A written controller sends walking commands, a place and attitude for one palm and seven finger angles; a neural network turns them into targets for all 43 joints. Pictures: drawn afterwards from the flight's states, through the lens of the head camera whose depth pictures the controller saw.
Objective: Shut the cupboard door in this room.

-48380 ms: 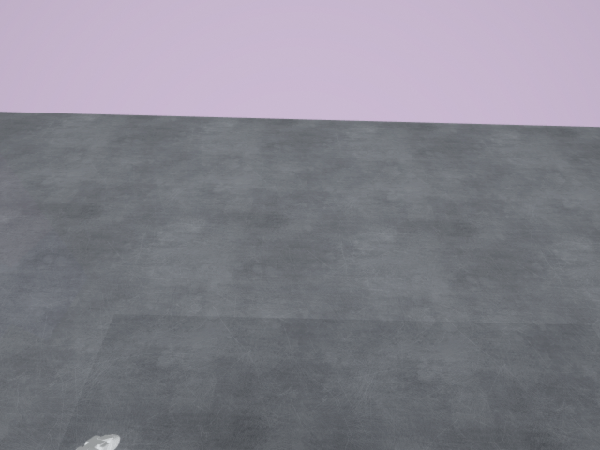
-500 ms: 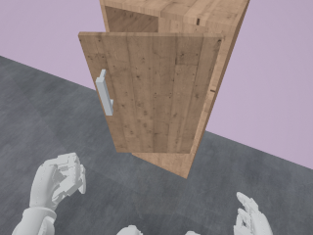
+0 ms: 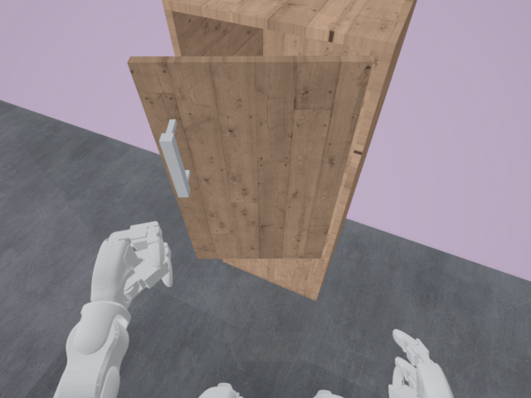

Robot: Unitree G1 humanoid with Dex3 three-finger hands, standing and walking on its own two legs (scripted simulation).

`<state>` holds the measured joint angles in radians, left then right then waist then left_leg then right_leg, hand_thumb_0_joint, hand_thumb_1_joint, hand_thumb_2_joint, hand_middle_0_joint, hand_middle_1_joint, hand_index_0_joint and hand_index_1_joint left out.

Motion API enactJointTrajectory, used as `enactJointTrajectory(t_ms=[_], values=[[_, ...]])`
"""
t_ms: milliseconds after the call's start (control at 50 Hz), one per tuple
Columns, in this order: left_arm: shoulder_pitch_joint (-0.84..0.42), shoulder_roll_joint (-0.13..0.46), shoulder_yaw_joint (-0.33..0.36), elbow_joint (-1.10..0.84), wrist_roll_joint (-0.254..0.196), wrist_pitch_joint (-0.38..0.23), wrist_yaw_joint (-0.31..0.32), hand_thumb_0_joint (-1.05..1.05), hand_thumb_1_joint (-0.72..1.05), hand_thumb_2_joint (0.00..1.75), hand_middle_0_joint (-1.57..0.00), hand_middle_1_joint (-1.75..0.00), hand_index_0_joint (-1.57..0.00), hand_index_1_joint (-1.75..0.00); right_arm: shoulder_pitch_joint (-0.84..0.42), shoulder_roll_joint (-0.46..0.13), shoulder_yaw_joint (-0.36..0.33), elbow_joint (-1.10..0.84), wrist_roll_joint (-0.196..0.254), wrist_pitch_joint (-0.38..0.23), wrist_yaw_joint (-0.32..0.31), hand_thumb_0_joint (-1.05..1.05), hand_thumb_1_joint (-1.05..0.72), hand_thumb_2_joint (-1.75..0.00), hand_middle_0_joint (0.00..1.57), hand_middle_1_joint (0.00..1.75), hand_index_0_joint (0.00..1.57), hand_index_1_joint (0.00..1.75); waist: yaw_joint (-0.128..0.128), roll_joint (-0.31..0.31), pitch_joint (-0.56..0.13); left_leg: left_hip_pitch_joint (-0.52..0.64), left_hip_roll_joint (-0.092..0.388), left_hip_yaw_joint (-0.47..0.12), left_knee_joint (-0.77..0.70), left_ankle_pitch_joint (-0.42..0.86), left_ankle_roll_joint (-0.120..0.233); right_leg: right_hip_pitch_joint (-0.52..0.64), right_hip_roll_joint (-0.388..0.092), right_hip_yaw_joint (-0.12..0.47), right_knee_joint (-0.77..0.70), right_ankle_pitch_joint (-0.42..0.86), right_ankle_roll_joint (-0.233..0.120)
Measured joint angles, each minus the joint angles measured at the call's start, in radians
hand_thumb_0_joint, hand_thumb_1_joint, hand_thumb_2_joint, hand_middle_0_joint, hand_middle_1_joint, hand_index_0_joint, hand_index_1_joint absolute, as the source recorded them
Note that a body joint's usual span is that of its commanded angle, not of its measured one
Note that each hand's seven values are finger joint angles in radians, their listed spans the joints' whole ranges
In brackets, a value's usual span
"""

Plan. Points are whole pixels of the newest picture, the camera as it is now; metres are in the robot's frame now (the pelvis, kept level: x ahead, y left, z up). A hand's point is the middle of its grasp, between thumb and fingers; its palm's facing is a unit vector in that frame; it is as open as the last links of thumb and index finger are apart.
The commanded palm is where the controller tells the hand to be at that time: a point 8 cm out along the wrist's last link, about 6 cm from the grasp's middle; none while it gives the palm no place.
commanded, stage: bring the fist close to the handle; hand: left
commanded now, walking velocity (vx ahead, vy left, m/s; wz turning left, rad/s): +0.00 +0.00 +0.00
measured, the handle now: (178, 160) +0.49 +0.19 +0.07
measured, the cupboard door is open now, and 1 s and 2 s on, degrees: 24 24 11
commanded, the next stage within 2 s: push the door shut along its arc in 0.98 s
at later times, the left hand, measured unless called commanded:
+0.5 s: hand (180, 217) +0.36 +0.15 +0.07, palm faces +0.03 -1.00 -0.02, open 3.1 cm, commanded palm +0.35 +0.20 +0.07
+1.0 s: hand (181, 211) +0.38 +0.16 +0.07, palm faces +0.04 -1.00 -0.01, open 3.1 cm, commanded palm +0.35 +0.20 +0.07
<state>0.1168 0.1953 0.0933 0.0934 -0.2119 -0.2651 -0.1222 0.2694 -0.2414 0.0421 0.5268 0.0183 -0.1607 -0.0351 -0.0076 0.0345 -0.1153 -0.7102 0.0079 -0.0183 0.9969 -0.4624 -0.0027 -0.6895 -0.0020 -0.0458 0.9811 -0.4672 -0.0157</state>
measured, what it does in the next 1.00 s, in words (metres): stands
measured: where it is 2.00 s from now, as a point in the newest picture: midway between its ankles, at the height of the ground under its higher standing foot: outside the picture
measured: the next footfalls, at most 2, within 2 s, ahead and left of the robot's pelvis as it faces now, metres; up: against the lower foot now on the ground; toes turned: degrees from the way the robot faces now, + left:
none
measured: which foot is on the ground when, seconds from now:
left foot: down 0.00-1.00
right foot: down 0.00-1.00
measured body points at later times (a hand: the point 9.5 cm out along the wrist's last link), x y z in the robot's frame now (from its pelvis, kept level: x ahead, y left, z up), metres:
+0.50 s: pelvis +0.00 +0.00 +0.00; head +0.05 +0.00 +0.45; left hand +0.36 +0.21 +0.08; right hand +0.13 -0.25 -0.10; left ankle +0.02 +0.12 -0.68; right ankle +0.01 -0.11 -0.68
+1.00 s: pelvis +0.00 +0.00 +0.01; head +0.06 +0.00 +0.45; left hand +0.37 +0.21 +0.07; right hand +0.10 -0.25 -0.10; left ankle +0.02 +0.12 -0.68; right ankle +0.01 -0.11 -0.68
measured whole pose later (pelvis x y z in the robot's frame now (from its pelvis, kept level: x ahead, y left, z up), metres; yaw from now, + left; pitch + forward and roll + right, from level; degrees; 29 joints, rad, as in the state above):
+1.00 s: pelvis +0.00 +0.00 +0.01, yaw -1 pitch +12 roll -1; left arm -0.32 0.20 0.17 0.59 -0.17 -0.38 -0.07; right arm 0.30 -0.25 0.01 0.62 0.02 -0.06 -0.02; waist -0.04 0.02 -0.11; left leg -0.73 0.01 0.01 0.96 -0.44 0.00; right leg -0.72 0.01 -0.02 0.94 -0.43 -0.01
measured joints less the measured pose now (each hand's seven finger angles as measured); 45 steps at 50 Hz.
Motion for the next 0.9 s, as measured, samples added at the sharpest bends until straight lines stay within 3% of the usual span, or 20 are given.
enactJointTrajectory(t_ms=[640,900], values=[[-0.471,0.007,0.065,0.496,0.050,-0.069,0.058,0.02,0.90,0.90,-1.30,-1.50,-1.30,-1.50,0.010,-0.005,-0.022,0.084,-0.003,0.073,0.017,0.01,-0.91,-0.90,0.20,0.30,0.20,0.30,-0.034,-0.014,0.007,-0.032,0.005,0.019,-0.025,0.019,0.004,-0.042,0.005,0.019,-0.021,0.024,0.004],[-0.420,0.008,0.088,0.487,0.041,-0.108,0.049,0.02,0.90,0.90,-1.30,-1.50,-1.30,-1.50,0.047,-0.008,-0.035,0.083,-0.001,0.103,0.024,0.01,-0.91,-0.90,0.20,0.30,0.20,0.30,-0.036,-0.012,0.006,-0.012,0.009,0.030,-0.049,0.025,0.007,-0.027,0.009,0.031,-0.044,0.035,0.007]])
